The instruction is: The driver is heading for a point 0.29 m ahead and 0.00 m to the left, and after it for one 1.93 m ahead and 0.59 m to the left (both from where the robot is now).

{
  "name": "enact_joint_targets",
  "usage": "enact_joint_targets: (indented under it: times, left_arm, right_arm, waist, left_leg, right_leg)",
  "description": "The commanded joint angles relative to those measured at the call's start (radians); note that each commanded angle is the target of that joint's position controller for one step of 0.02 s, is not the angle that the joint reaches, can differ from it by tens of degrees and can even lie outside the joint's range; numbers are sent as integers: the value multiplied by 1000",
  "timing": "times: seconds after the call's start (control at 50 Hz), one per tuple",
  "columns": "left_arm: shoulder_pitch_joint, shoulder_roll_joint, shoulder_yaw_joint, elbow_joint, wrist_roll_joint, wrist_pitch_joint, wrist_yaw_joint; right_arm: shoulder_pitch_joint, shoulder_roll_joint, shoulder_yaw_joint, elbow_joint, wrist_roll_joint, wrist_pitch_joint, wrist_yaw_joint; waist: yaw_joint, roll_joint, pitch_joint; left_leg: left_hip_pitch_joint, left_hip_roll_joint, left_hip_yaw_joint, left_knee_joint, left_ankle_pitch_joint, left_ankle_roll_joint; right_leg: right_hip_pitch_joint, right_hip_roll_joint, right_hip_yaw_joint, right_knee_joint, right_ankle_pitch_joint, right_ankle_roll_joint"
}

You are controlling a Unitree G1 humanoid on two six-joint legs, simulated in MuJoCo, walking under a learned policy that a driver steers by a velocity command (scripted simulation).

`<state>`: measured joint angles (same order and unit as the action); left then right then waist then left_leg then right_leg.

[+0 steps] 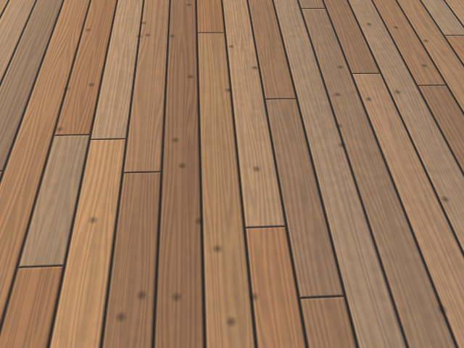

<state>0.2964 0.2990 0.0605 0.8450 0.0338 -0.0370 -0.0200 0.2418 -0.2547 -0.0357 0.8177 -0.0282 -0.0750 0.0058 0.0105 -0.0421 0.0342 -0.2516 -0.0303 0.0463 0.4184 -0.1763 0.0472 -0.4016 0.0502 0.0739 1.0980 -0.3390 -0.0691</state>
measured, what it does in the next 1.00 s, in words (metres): walks ahead, turning left: right foot, then left foot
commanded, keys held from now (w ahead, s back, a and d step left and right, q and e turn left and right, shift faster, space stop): w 0.08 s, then w+q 0.34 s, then q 0.58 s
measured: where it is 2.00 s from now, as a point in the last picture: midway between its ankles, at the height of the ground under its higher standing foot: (218, 343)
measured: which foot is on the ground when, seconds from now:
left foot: down 0.00-0.32, up 0.34-0.76, down 0.78-1.00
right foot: up 0.00-0.30, down 0.32-0.78, up 0.80-1.00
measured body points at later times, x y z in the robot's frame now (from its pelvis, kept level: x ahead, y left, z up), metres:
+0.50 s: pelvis +0.24 -0.04 +0.00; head +0.27 -0.06 +0.45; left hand +0.31 +0.23 -0.11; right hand +0.32 -0.30 -0.14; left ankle +0.19 +0.09 -0.66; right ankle +0.27 -0.12 -0.74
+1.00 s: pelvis +0.35 +0.01 -0.01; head +0.39 +0.04 +0.44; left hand +0.36 +0.29 -0.14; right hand +0.57 -0.20 -0.12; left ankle +0.41 +0.09 -0.74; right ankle +0.41 -0.14 -0.67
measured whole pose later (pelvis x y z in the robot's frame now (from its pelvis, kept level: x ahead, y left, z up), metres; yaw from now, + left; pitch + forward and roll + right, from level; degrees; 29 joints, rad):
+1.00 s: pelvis +0.35 +0.01 -0.01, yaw +26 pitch +1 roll -1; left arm 0.15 0.25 0.04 0.78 0.03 0.04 0.02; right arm 0.20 -0.27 -0.07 0.77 -0.01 0.03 0.00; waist -0.01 -0.02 0.09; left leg -0.37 -0.11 -0.02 0.45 -0.09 0.11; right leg -0.51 -0.03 0.03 1.08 -0.43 0.03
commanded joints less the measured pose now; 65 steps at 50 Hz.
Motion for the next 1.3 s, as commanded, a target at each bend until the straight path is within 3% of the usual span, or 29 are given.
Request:
enact_joint_targets:
  times: [0.02, 0.12, 0.2, 0.26, 0.3, 0.32, 0.34, 0.36, 0.38, 0.4, 0.44, 0.48, 0.52, 0.64, 0.74, 0.76, 0.78, 0.8, 0.82, 0.84, 0.88, 0.9, 0.96, 1.04, 1.1, 1.18, 1.26, 1.28, 1.3]
  left_arm:
    - [44, 44, 5, -43, 9, 6, -12]
    - [-181, 7, -25, -115, 11, 0, -27]
    - [-281, 0, -40, -142, -3, -10, -23]
    - [-269, 28, -32, -147, -6, -22, -8]
    - [-106, 61, -14, -94, 5, -41, 9]
    - [44, 124, 6, -63, 26, -54, 24]
    - [131, 223, 28, -67, 42, -53, 35]
    - [116, 221, 35, -59, 12, -33, 35]
    - [33, 124, 12, -77, 2, -28, 30]
    - [-29, 64, -2, -82, -5, -35, 25]
    - [-62, 18, -15, -74, -6, -50, 31]
    - [-44, 23, -13, -59, -12, -68, 34]
    - [-29, 37, -7, -47, -22, -74, 37]
    - [-27, 58, 2, -28, -23, -47, 48]
    - [-12, 108, 27, -18, -30, -18, 55]
    - [-18, 110, 29, -20, -31, -6, 56]
    - [21, 109, 28, -23, -27, 1, 52]
    - [90, 16, 9, -67, -9, 10, 44]
    - [85, 39, 8, -82, -10, 33, 45]
    - [36, 55, 9, -80, -7, 43, 46]
    - [-65, 54, 9, -94, -10, 41, 50]
    - [-53, 60, 11, -94, 1, 49, 50]
    - [-9, 36, 8, -82, 0, 76, 47]
    - [-74, 34, 7, -110, -6, 88, 51]
    - [-97, 38, 7, -118, -11, 87, 51]
    - [-79, 31, 1, -115, -23, 75, 55]
    - [28, 22, -3, -88, -23, 55, 64]
    - [10, 73, 4, -101, -8, 46, 71]
    - [-45, 155, 17, -133, 3, 41, 69]
  right_arm:
    - [76, -107, -24, -4, 14, -33, 6]
    - [132, -101, -23, 43, 23, -25, 8]
    - [198, -143, -36, 75, 20, -17, 9]
    - [198, -162, -43, 84, 17, -8, 5]
    - [182, -156, -43, 85, 22, -3, 3]
    - [170, -120, -33, 65, 29, -6, 5]
    - [206, -13, -11, 18, 48, -7, 3]
    - [241, -90, -33, 23, 35, 9, -6]
    - [206, -117, -43, 38, 21, 22, -6]
    - [167, -89, -39, 39, 19, 24, 5]
    - [147, -72, -44, 41, 5, 44, 16]
    - [150, -50, -45, 39, -1, 65, 21]
    - [116, -38, -45, 19, -1, 76, 24]
    - [-63, -9, -20, -62, -2, 83, 51]
    - [-38, -66, -37, -86, -18, 78, 48]
    - [32, -75, -45, -68, -23, 66, 40]
    - [112, -131, -62, -52, -32, 50, 25]
    - [112, -257, -90, -66, -19, 45, 9]
    - [165, -289, -107, -76, 36, 64, 8]
    - [116, -247, -98, -92, 43, 81, 2]
    - [-8, -145, -67, -101, 29, 100, -12]
    - [-36, -124, -62, -107, 31, 103, -17]
    - [-38, -142, -67, -108, 17, 93, -5]
    - [-26, -168, -79, -111, 11, 102, -2]
    - [-22, -165, -80, -113, 6, 111, -1]
    - [-30, -152, -75, -105, -4, 116, 3]
    - [-34, -133, -64, -86, 16, 126, -6]
    - [-9, -95, -53, -87, 23, 122, -11]
    - [-14, -62, -44, -102, 37, 114, -14]
  waist:
    - [6, 145, -35]
    - [-26, 134, 22]
    - [-55, 134, 21]
    - [-33, 137, 9]
    - [45, 87, -59]
    - [107, 2, -165]
    - [111, -187, -278]
    - [85, -203, -289]
    - [50, -81, -154]
    - [31, -51, -61]
    - [-9, -69, 1]
    - [-36, -46, -16]
    - [-50, -44, -34]
    - [-17, -79, -19]
    - [-24, -69, -62]
    - [-59, -26, -102]
    - [-95, 85, -166]
    - [-24, 293, -230]
    - [-80, 265, -376]
    - [-73, 140, -298]
    - [-32, 78, -88]
    - [-9, 98, -72]
    - [10, 90, -125]
    - [-18, 133, -110]
    - [-33, 156, -98]
    - [-39, 170, -99]
    - [8, 146, -71]
    - [-12, 27, -55]
    - [-22, -146, -44]
  left_leg:
    - [144, 255, -261, -228, 196, 142]
    - [126, 208, -167, -292, 205, 149]
    - [120, 207, -165, -238, 303, 138]
    - [155, 238, -220, -167, 340, 123]
    - [117, 187, -195, 27, 401, 92]
    - [3, 121, -145, 256, 276, 67]
    - [-266, -8, -44, 553, -195, 28]
    - [-375, -19, -73, 713, -357, 40]
    - [-404, 45, -114, 758, -288, 51]
    - [-396, 77, -112, 737, -213, 44]
    - [-344, 107, -98, 694, -150, 19]
    - [-314, 92, -76, 709, -130, -6]
    - [-339, 86, -60, 688, -89, -23]
    - [-232, 65, 28, 327, 121, -21]
    - [-125, 15, 56, 186, -14, 49]
    - [-39, -13, 63, 104, 31, 70]
    - [117, 40, -35, 23, 297, 107]
    - [323, 337, -379, 114, 935, 214]
    - [408, 423, -601, 31, 858, 376]
    - [335, 399, -541, -24, 615, 361]
    - [120, 278, -420, -95, 385, 270]
    - [60, 232, -378, -109, 348, 238]
    - [16, 186, -346, -112, 333, 206]
    - [-2, 161, -410, -161, 0, 187]
    - [-7, 160, -451, -185, -153, 175]
    - [-38, 157, -464, -173, -136, 161]
    - [-114, 120, -472, -121, -159, 85]
    - [-166, 57, -409, -22, -231, 30]
    - [-264, -109, -222, 159, -273, -17]
  right_leg:
    - [-155, -52, 24, -17, 40, 19]
    - [-207, -118, -79, -279, 203, 62]
    - [-88, -82, -120, -467, 248, 75]
    - [-7, -68, -108, -537, 199, 53]
    - [233, -47, -104, -656, 195, 24]
    - [446, -179, 32, -692, 114, -16]
    - [678, -453, 375, -772, -26, -73]
    - [616, -514, 574, -844, -107, -139]
    - [509, -461, 452, -857, -161, -124]
    - [402, -405, 317, -890, -82, -106]
    - [298, -337, 131, -919, 188, -67]
    - [286, -328, 11, -877, 603, -75]
    - [303, -326, -80, -848, 812, -85]
    - [265, -283, -259, -810, 790, -71]
    - [352, -326, -262, -581, 866, -46]
    - [342, -303, -282, -430, 819, -24]
    - [248, -252, -299, -205, 603, 29]
    - [-26, -112, -305, 90, -256, 79]
    - [-152, -13, -115, 250, -371, 98]
    - [-198, -68, -52, 266, -304, 100]
    - [-206, -111, -39, 141, -149, 99]
    - [-160, -117, -36, 83, -109, 101]
    - [-76, -82, -45, 15, -78, 103]
    - [-91, -68, -31, -118, -57, 111]
    - [-74, -58, -29, -199, -48, 107]
    - [43, -30, -54, -327, -79, 78]
    - [257, -12, -68, -710, 36, 11]
    - [280, -146, 86, -842, -30, -19]
    - [256, -371, 380, -954, -106, -108]
Keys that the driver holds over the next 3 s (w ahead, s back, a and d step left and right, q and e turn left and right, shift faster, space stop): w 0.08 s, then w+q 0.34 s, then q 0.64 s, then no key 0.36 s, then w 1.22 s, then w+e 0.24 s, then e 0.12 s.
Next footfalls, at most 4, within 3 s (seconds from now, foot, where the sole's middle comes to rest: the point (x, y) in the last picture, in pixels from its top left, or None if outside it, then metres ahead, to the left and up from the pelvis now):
0.32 right None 0.31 -0.12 -0.78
0.78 left None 0.45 0.10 -0.78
1.28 right None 0.47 -0.09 -0.78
1.64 left None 0.34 0.07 -0.78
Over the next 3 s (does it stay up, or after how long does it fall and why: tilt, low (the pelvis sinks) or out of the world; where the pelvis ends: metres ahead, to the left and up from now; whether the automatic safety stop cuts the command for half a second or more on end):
stays up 0.96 0.36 0.00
